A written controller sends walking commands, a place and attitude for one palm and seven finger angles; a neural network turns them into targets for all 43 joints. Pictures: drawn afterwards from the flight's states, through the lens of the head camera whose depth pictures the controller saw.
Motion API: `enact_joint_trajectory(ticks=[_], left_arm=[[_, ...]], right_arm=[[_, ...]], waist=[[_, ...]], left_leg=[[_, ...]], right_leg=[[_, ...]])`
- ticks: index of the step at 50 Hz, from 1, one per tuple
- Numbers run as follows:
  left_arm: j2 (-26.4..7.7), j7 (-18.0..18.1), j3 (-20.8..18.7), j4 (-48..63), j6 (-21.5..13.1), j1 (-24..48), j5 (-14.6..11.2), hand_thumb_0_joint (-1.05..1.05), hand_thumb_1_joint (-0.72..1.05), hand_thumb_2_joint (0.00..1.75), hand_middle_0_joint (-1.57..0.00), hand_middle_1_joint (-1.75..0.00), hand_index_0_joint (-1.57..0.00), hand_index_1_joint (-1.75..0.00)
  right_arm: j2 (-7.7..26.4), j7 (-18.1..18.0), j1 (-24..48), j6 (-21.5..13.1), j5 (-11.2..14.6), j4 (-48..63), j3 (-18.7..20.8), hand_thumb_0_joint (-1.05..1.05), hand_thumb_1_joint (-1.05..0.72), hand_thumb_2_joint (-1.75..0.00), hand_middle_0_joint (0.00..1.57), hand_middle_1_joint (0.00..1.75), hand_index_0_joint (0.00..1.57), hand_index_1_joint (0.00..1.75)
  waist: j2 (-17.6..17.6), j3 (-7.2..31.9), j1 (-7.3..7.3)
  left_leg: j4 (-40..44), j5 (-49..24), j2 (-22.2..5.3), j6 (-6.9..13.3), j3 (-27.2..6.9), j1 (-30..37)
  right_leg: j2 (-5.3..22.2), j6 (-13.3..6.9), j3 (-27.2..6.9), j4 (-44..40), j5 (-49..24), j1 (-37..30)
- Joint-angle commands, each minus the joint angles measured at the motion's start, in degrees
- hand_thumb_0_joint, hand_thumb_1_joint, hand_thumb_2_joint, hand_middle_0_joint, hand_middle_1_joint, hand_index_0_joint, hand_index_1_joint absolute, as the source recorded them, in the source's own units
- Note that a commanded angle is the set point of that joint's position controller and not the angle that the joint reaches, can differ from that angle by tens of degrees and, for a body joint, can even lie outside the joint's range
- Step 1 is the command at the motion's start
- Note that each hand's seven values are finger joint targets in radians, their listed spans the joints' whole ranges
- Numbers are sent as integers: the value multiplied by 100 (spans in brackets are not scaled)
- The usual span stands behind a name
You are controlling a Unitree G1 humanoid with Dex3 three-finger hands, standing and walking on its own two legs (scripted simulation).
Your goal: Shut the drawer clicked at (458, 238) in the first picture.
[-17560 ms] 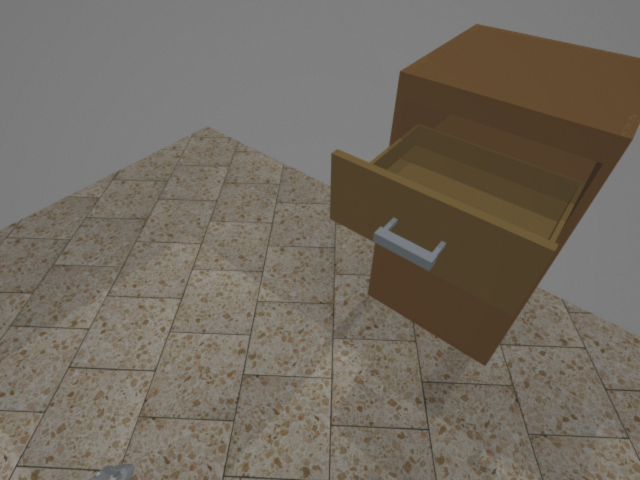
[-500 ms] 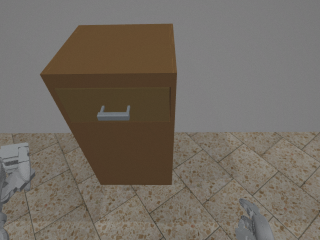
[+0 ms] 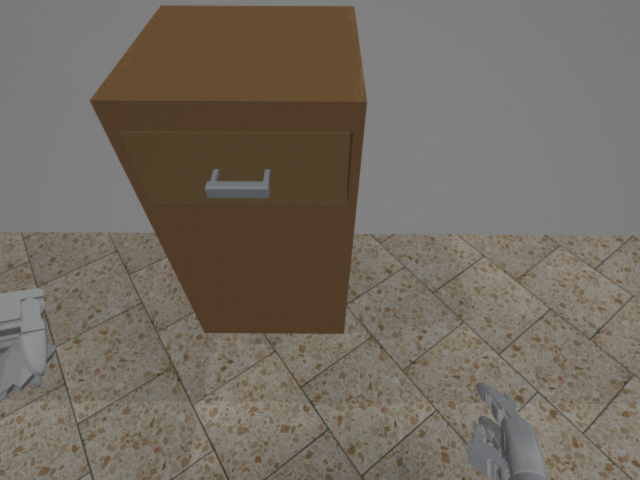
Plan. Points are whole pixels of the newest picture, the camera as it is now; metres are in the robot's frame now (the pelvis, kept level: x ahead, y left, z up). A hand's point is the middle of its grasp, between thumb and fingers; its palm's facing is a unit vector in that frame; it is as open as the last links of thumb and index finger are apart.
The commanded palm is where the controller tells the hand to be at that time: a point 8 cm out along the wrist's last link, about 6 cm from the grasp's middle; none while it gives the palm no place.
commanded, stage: step back with the hand held close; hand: left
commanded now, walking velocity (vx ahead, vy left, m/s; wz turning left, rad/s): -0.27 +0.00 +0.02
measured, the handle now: (239, 182) +0.64 +0.21 -0.04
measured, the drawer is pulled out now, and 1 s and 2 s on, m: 0.00 0.00 0.00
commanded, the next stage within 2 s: stop stepping back and stand still in 0.56 s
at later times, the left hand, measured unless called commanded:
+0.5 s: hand (49, 432) +0.13 +0.22 +0.16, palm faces +0.28 -0.82 -0.50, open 3.2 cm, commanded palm +0.05 +0.26 +0.19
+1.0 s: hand out of the picture +0.06 +0.28 +0.16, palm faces +0.39 -0.88 -0.28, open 3.3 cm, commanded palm -0.03 +0.31 +0.19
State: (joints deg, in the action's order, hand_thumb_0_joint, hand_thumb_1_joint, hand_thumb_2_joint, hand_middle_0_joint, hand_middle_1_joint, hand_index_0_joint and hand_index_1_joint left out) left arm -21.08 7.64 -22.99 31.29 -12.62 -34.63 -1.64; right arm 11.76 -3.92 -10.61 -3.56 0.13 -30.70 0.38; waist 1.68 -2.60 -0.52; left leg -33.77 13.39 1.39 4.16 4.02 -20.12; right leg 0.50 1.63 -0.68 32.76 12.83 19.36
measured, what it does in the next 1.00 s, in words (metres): walks backwards: right foot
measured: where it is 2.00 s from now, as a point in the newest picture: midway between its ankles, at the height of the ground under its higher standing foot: outside the picture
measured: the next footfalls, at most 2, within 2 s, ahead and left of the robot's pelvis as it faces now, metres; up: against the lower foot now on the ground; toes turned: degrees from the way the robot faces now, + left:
right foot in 0.44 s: -0.18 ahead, -0.13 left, +0.00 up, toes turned +1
right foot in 1.12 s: -0.19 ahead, -0.05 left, +0.00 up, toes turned -8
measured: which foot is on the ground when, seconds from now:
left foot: down 0.00-1.00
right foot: down 0.00-0.20, up 0.22-0.42, down 0.44-0.90, up 0.92-1.00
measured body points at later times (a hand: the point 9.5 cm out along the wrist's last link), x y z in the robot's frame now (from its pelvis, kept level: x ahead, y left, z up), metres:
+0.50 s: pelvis -0.09 -0.02 +0.00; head -0.01 +0.00 +0.44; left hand +0.11 +0.26 +0.19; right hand +0.10 -0.25 -0.09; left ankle +0.05 +0.08 -0.73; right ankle -0.22 -0.13 -0.73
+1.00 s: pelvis -0.16 +0.03 +0.00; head -0.16 +0.07 +0.44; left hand +0.03 +0.32 +0.18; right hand -0.01 -0.21 -0.07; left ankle +0.02 +0.08 -0.72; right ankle -0.23 -0.10 -0.70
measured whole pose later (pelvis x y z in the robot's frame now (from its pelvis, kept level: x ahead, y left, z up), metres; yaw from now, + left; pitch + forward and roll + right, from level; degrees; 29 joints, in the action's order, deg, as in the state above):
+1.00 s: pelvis -0.16 +0.03 +0.00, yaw -1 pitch -4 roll -4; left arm -20.3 7.9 -21.2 28.9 -11.0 -23.4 -2.0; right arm 10.6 -4.7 -12.1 -7.2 -1.1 -36.1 0.0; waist -1.6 -3.9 1.2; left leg -28.4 4.1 0.5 2.5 1.7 -25.8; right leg -5.6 -1.0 -1.3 45.7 30.7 11.2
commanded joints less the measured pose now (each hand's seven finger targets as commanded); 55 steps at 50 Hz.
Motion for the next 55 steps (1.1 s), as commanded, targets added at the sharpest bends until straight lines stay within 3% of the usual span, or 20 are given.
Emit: enact_joint_trajectory(ticks=[1,4,6,10,13,19,23,26,28,31,33,37,41,43,45,46,50,53,54,55], left_arm=[[-849,86,-437,1097,-381,187,-4,0,90,90,-140,-160,-140,-160],[-932,156,-332,1441,-444,332,-35,0,90,90,-140,-160,-140,-160],[-991,216,-360,1584,-486,315,-22,0,90,90,-140,-160,-140,-160],[-1085,261,-767,1709,-616,72,148,0,90,90,-140,-160,-140,-160],[-1178,218,-924,1737,-665,-32,133,0,90,90,-140,-160,-140,-160],[-891,63,-509,1508,-746,-433,-142,0,90,90,-140,-160,-140,-160],[-1232,-38,-660,1700,-962,-43,-91,0,90,90,-140,-160,-140,-160],[-1493,-53,-958,2126,-1006,34,-213,0,90,90,-140,-160,-140,-160],[-1724,-66,-1343,2035,-946,-639,-363,0,90,90,-140,-160,-140,-160],[-1684,-133,-1440,1651,-885,-1026,-387,0,90,90,-140,-160,-140,-160],[-1568,-175,-1286,1264,-844,-867,-379,0,90,90,-140,-160,-140,-160],[-1243,-29,-632,794,-537,6,-372,0,90,90,-140,-160,-140,-160],[-943,43,12,342,-326,1269,-109,0,90,90,-140,-160,-140,-160],[-991,37,89,724,-379,1996,-24,0,90,90,-140,-160,-140,-160],[-1029,68,-118,1367,-468,1952,8,0,90,90,-140,-160,-140,-160],[-1190,93,-311,1716,-522,1966,79,0,90,90,-140,-160,-140,-160],[-1389,34,-743,2685,-500,153,-105,0,90,90,-140,-160,-140,-160],[-1215,-3,-738,2595,-293,-1297,-238,0,90,90,-140,-160,-140,-160],[-1313,7,-811,2557,-182,-1208,-257,0,90,90,-140,-160,-140,-160],[-1235,23,-814,2501,-63,-870,-301,0,90,90,-140,-160,-140,-160]], right_arm=[[795,-41,270,-302,-6,814,367,0,-90,-90,20,30,20,30],[723,-10,261,-289,-48,733,329,0,-90,-90,20,30,20,30],[754,-32,270,-296,-57,709,298,0,-90,-90,20,30,20,30],[884,-124,501,-422,-78,818,312,0,-90,-90,20,30,20,30],[763,-91,384,-514,-96,822,393,0,-90,-90,20,30,20,30],[784,46,225,-711,-169,318,340,0,-90,-90,20,30,20,30],[772,97,192,-608,-183,122,336,0,-90,-90,20,30,20,30],[662,110,306,-454,-58,425,356,0,-90,-90,20,30,20,30],[671,94,517,-394,88,759,295,0,-90,-90,20,30,20,30],[675,37,775,-262,164,943,201,0,-90,-90,20,30,20,30],[670,-1,804,-253,149,901,181,0,-90,-90,20,30,20,30],[775,-92,469,-224,14,488,319,0,-90,-90,20,30,20,30],[816,-240,362,-322,2,340,220,0,-90,-90,20,30,20,30],[877,-282,432,-473,-10,312,192,0,-90,-90,20,30,20,30],[967,-243,539,-662,-72,441,185,0,-90,-90,20,30,20,30],[915,-198,548,-731,-95,484,160,0,-90,-90,20,30,20,30],[618,144,313,-847,-184,638,284,0,-90,-90,20,30,20,30],[488,281,154,-692,-169,702,273,0,-90,-90,20,30,20,30],[449,257,183,-524,-93,619,264,0,-90,-90,20,30,20,30],[511,197,244,-346,-36,493,313,0,-90,-90,20,30,20,30]], waist=[[-864,364,156],[-894,471,211],[-490,525,235],[1582,741,58],[924,854,26],[874,939,92],[455,1840,-12],[-168,2534,33],[-615,2608,-67],[-390,1822,-4],[-369,979,112],[-271,-375,278],[-962,-1254,355],[122,-1279,373],[1827,-678,166],[2176,-318,61],[1391,1738,-203],[1039,2202,-173],[-119,1766,-27],[-1404,994,75]], left_leg=[[560,1675,-397,-31,-734,-994],[-295,1001,-178,-228,-560,289],[164,1006,-259,-196,-717,429],[2751,3208,-1692,401,-2332,-2367],[2416,2282,-1816,533,-2179,-2101],[1826,-190,-1388,175,-1674,460],[486,-4099,-971,-31,-700,2335],[160,-4532,-757,-51,-216,2899],[143,-3683,-642,-90,-112,2385],[35,-2024,-500,-196,-114,1774],[-16,-944,-415,-259,-200,1568],[-1185,144,-318,-516,-588,1798],[-738,247,-494,-361,-786,1205],[430,954,-674,-330,-1310,1135],[3151,3858,-1324,-331,-2847,-227],[3697,4460,-1520,-527,-3032,-755],[3056,2357,-1234,-921,-1585,407],[1533,910,-553,-933,-221,719],[-255,568,-164,-931,300,741],[-2269,682,-47,-848,-67,323]], right_leg=[[454,-337,-1141,-1076,450,-575],[908,-603,-1318,-1768,1393,770],[655,-459,-895,-1548,1375,855],[-544,12,-18,1485,296,-1848],[-540,-40,-208,1991,665,-1636],[-436,-184,53,-626,1179,-375],[-228,32,-21,-1345,-1703,-270],[-172,375,11,-936,-3150,-390],[124,561,4,-774,-3977,-684],[454,348,-159,-1007,-3278,-174],[599,223,-292,-1388,-1993,629],[948,-647,-973,-2561,2904,2705],[727,-601,-524,-2187,2609,2514],[188,-386,-92,-1258,2418,2214],[-736,-257,120,660,2071,144],[-939,-261,162,1538,1944,-722],[-845,-403,426,1609,1871,-1494],[-621,-597,655,-450,1916,-1844],[163,-763,-53,-1537,1911,-886],[1273,-1230,-1199,-2194,1967,472]])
